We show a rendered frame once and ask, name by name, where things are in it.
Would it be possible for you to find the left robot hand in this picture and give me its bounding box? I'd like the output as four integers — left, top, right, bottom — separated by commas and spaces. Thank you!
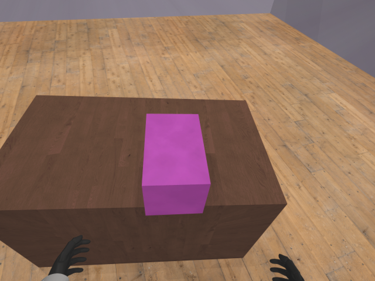
48, 235, 90, 276

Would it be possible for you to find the carton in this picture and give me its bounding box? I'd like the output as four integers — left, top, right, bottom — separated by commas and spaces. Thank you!
142, 114, 211, 215

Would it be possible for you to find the right robot hand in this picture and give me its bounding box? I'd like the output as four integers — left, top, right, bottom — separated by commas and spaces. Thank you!
270, 254, 304, 281

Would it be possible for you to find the pedestal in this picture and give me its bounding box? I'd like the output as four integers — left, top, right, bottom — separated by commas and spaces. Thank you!
0, 95, 287, 268

